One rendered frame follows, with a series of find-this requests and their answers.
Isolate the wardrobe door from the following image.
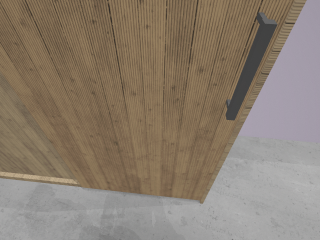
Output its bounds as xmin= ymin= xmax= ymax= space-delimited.
xmin=0 ymin=71 xmax=77 ymax=180
xmin=0 ymin=0 xmax=295 ymax=201

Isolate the handle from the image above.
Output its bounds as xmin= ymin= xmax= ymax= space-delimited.
xmin=225 ymin=12 xmax=278 ymax=121

